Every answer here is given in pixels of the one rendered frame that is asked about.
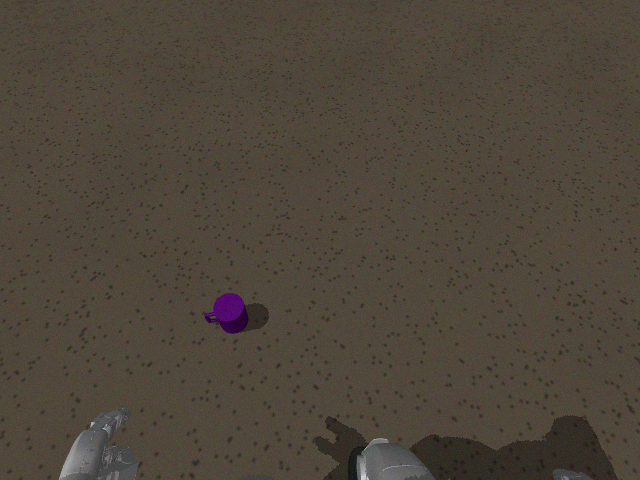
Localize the mug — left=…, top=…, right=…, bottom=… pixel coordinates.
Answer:
left=204, top=293, right=248, bottom=334

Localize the left robot hand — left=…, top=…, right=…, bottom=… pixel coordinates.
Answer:
left=59, top=408, right=139, bottom=480

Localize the right robot foot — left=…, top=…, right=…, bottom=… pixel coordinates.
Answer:
left=348, top=446, right=366, bottom=480

